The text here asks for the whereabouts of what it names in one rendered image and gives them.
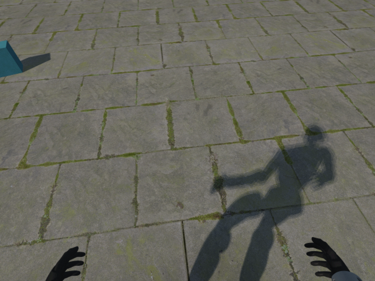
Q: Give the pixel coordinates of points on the robot right hand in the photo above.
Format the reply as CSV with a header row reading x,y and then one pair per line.
x,y
333,261

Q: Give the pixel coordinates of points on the carton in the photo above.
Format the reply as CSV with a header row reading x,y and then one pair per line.
x,y
9,61

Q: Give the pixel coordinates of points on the robot left hand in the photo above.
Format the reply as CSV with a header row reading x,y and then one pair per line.
x,y
58,272

